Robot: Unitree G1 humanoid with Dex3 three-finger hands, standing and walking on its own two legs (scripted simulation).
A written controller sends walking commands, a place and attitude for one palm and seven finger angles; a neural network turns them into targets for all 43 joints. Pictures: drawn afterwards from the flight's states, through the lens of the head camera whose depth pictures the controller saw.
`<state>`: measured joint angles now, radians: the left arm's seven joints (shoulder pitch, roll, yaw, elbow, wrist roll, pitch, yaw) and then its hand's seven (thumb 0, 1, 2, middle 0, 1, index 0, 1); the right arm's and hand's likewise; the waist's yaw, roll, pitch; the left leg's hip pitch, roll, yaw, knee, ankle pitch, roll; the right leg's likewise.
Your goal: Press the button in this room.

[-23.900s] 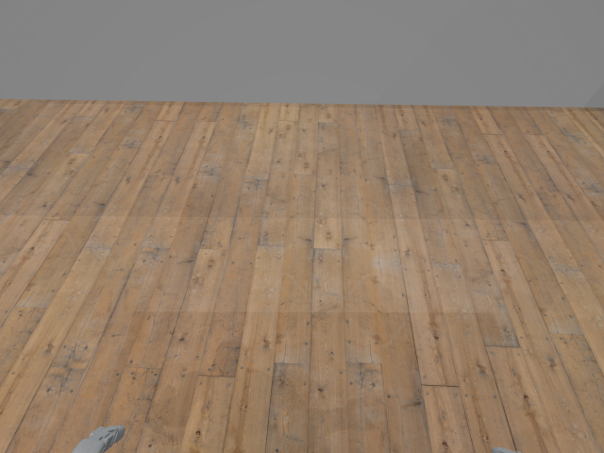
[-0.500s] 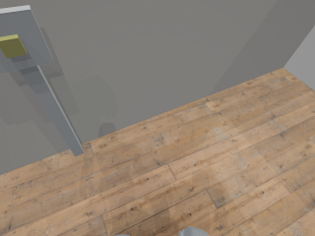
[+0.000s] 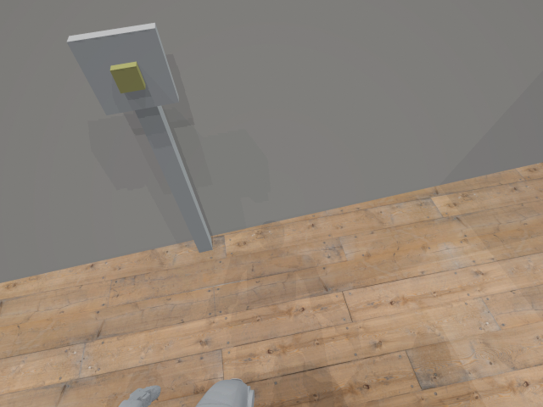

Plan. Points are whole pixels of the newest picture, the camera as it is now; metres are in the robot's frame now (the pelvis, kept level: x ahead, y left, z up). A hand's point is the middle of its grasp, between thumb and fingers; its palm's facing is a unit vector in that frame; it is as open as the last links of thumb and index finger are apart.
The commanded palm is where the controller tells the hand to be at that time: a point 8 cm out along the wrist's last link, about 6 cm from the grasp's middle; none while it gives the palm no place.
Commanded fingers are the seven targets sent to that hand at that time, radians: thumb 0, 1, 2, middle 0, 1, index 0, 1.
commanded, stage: turn to face it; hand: left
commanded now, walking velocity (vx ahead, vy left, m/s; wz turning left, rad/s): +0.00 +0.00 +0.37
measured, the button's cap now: (128, 76) +0.78 +0.36 +0.09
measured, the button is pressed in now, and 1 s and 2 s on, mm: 0 0 0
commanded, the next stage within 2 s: take the last steps up to it in 0.20 s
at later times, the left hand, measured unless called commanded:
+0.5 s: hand out of the picture -0.03 +0.26 -0.17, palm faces +0.20 -0.96 -0.22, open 7.4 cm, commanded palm none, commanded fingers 0.00 0.90 0.90 -0.20 -0.30 -0.20 -0.30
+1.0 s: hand out of the picture +0.02 +0.18 -0.16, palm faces +0.26 -0.95 -0.18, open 7.3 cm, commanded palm none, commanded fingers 0.00 0.90 0.90 -0.20 -0.30 -0.20 -0.30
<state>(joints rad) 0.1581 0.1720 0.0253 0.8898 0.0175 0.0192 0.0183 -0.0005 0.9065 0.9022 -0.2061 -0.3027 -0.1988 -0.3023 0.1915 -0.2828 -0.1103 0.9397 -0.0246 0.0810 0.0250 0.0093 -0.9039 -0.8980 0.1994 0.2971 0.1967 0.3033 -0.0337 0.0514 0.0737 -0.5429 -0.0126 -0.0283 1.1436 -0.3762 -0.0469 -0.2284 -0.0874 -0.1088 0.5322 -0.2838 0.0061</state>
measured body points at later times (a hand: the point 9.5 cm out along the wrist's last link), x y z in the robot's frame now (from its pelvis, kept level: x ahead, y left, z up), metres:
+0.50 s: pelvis -0.02 +0.05 +0.01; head +0.00 +0.07 +0.46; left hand -0.04 +0.31 -0.15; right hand +0.10 -0.17 -0.13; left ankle -0.06 +0.14 -0.74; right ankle -0.02 -0.11 -0.67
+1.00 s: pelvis +0.09 +0.03 +0.01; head +0.10 +0.02 +0.46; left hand +0.00 +0.23 -0.15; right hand +0.15 -0.20 -0.15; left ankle +0.12 +0.18 -0.68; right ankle +0.07 -0.08 -0.74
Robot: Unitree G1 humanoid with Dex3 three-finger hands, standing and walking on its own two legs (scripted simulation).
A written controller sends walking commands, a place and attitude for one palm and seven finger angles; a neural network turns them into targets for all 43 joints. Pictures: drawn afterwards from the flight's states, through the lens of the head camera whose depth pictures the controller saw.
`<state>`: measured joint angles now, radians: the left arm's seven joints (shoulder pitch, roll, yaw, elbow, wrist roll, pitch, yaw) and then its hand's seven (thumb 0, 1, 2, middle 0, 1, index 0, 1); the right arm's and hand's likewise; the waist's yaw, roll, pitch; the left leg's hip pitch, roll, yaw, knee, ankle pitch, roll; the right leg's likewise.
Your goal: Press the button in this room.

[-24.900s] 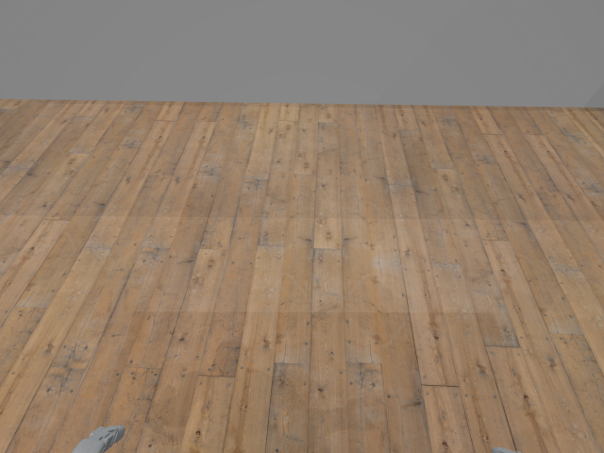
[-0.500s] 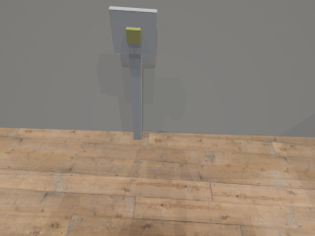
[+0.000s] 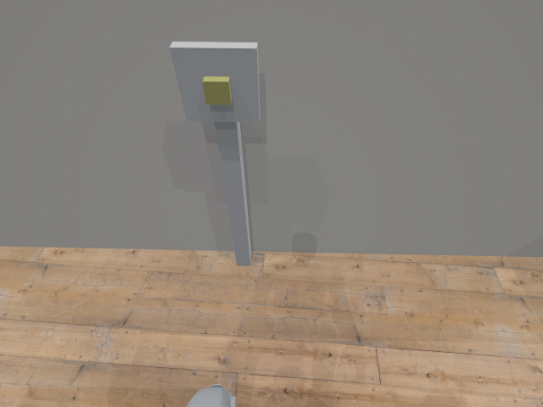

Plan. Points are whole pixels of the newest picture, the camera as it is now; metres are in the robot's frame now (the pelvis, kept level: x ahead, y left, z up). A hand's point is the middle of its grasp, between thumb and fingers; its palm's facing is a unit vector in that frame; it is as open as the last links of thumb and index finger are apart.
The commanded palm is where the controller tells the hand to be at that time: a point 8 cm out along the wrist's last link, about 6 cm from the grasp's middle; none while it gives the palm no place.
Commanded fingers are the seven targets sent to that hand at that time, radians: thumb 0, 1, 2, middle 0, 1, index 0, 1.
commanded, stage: take the last steps up to it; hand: left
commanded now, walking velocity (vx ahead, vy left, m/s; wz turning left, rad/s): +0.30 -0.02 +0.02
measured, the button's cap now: (218, 90) +0.75 +0.17 +0.08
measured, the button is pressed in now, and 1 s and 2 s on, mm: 0 0 0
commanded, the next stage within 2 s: come to a stop and stand still in 0.52 s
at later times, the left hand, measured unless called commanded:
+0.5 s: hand (155, 348) +0.25 +0.24 -0.17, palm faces +0.01 -0.98 -0.18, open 7.4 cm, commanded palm none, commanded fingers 0.00 0.90 0.90 -0.20 -0.30 -0.20 -0.30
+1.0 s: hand (196, 310) +0.32 +0.18 -0.16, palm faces +0.03 -0.96 -0.29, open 7.2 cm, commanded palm none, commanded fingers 0.00 0.90 0.90 -0.20 -0.30 -0.20 -0.30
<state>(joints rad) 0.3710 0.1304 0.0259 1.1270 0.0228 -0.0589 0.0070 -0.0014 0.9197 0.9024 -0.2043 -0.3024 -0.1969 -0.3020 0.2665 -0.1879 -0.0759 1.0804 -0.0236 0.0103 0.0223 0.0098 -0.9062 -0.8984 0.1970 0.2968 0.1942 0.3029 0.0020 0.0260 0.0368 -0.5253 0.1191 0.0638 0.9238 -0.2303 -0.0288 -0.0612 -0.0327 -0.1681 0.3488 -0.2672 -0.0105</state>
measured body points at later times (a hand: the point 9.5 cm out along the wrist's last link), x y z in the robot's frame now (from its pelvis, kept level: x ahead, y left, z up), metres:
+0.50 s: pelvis +0.17 +0.05 +0.00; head +0.18 +0.07 +0.45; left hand +0.25 +0.29 -0.15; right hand +0.15 -0.18 -0.15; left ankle +0.14 +0.14 -0.74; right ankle +0.22 -0.10 -0.66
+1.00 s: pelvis +0.23 -0.01 -0.01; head +0.27 -0.05 +0.44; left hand +0.32 +0.23 -0.14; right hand +0.27 -0.27 -0.18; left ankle +0.20 +0.15 -0.65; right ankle +0.31 -0.11 -0.74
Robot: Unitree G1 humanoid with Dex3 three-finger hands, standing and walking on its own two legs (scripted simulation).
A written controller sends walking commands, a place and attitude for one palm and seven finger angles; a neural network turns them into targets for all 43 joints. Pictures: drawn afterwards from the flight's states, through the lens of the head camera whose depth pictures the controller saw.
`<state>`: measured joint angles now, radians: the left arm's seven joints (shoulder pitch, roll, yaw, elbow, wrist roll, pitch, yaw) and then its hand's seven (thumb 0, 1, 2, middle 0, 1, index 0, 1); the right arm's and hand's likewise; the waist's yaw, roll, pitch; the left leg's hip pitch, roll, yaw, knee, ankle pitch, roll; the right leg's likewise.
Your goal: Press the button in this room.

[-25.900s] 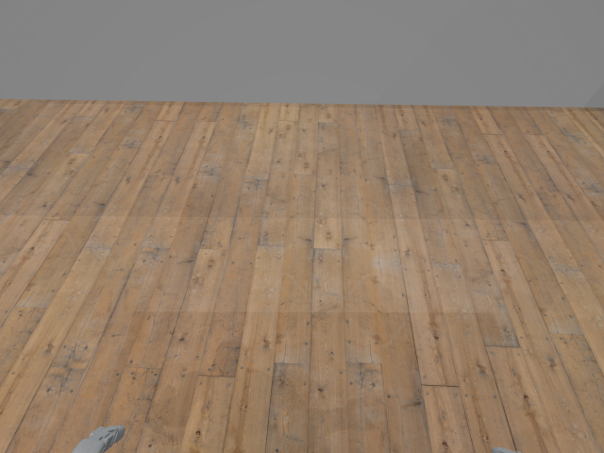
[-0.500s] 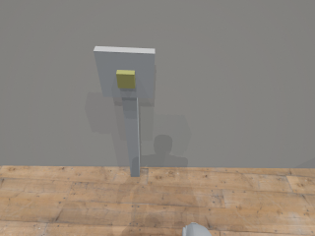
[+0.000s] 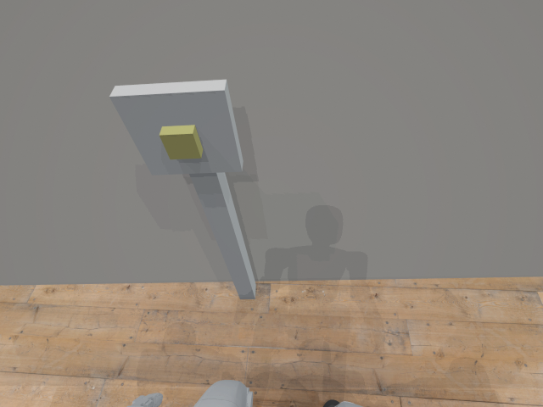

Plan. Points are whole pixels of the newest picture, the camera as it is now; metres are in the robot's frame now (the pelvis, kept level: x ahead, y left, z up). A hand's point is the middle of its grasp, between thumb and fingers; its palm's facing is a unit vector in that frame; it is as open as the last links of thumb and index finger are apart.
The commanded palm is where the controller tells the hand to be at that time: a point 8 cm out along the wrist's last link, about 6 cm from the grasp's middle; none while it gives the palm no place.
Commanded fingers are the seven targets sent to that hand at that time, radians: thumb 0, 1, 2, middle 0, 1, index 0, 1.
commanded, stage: come to a stop and stand still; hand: left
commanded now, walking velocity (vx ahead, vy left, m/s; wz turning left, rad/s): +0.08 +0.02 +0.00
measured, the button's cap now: (182, 141) +0.52 +0.19 +0.09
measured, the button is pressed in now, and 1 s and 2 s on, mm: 0 0 0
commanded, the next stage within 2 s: look again from close up in 1.14 s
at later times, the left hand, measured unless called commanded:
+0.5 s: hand out of the picture -0.06 +0.25 -0.17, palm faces +0.02 -0.98 -0.18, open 7.4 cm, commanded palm none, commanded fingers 0.00 0.90 0.90 -0.20 -0.30 -0.20 -0.30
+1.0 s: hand out of the picture +0.03 +0.16 -0.17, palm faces +0.05 -0.98 -0.21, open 7.1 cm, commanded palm none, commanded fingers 0.00 0.90 0.90 -0.20 -0.30 -0.20 -0.30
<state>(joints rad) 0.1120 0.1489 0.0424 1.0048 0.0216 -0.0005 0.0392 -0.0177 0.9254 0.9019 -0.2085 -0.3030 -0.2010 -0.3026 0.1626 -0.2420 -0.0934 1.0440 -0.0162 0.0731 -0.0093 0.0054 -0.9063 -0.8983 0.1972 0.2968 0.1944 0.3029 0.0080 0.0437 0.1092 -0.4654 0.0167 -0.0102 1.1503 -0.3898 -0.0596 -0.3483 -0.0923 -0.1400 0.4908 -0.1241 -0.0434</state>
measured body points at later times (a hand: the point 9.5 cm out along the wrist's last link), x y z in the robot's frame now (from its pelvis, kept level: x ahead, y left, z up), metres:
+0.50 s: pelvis -0.03 +0.05 +0.01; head -0.01 +0.07 +0.46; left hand -0.06 +0.30 -0.15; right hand -0.06 -0.16 -0.14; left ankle -0.06 +0.17 -0.74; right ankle -0.07 -0.07 -0.67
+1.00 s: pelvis -0.04 -0.02 +0.00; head -0.03 -0.02 +0.45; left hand +0.03 +0.21 -0.15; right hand -0.03 -0.24 -0.16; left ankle -0.04 +0.13 -0.74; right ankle -0.05 -0.09 -0.74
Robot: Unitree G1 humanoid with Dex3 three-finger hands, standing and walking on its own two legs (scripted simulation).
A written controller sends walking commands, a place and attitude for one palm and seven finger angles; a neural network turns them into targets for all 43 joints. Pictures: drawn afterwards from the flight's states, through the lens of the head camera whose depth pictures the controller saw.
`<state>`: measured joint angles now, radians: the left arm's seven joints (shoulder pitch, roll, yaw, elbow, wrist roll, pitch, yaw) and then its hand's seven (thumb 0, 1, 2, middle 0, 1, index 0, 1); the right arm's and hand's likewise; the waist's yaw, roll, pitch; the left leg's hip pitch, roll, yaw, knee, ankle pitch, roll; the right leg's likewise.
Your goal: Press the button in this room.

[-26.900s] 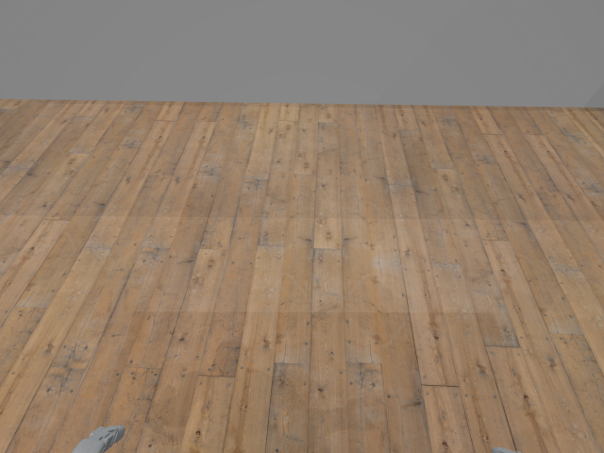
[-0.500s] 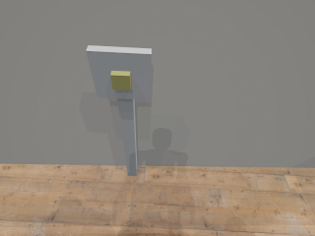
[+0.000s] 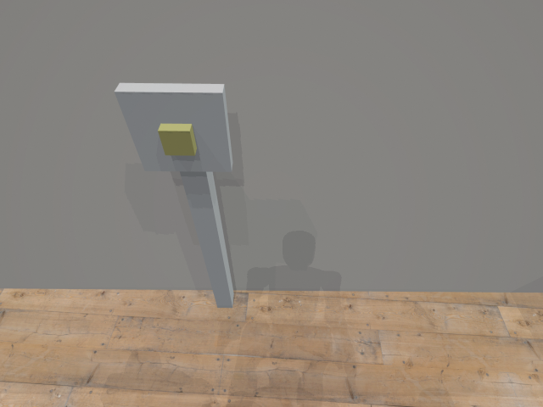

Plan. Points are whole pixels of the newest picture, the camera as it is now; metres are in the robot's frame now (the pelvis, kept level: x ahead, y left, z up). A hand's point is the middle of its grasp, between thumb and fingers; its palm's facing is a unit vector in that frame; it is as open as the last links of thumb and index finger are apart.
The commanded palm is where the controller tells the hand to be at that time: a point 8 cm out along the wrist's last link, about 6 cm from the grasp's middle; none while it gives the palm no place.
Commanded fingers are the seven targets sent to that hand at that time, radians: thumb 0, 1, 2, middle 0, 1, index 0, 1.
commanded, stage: come to a stop and stand still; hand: left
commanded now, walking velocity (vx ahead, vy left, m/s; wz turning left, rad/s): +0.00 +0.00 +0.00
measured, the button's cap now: (178, 138) +0.56 +0.21 +0.09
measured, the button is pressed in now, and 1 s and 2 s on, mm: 0 0 0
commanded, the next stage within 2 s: look again from close up in 0.14 s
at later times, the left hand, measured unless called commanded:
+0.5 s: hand out of the picture -0.01 +0.20 -0.17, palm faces +0.01 -0.98 -0.19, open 7.4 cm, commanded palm none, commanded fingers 0.00 0.90 0.90 -0.20 -0.30 -0.20 -0.30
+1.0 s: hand out of the picture +0.00 +0.22 -0.18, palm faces -0.02 -0.98 -0.17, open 7.4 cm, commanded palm none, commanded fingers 0.00 0.90 0.90 -0.20 -0.30 -0.20 -0.30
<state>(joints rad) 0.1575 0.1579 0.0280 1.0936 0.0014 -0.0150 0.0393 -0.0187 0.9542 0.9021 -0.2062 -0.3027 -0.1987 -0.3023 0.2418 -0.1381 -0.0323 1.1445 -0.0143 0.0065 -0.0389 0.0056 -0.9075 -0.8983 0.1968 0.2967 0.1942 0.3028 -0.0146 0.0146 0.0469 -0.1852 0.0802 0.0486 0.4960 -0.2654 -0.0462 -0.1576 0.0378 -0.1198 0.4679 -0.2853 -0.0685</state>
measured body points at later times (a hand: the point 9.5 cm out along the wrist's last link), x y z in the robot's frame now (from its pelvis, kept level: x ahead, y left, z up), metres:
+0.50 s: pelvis +0.00 +0.04 +0.00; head +0.00 +0.03 +0.45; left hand -0.01 +0.26 -0.16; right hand +0.00 -0.18 -0.16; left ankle -0.01 +0.14 -0.74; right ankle -0.01 -0.07 -0.74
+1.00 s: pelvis +0.01 +0.05 +0.00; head +0.02 +0.05 +0.45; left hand +0.00 +0.27 -0.16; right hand -0.02 -0.16 -0.16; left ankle -0.01 +0.14 -0.74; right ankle -0.01 -0.07 -0.74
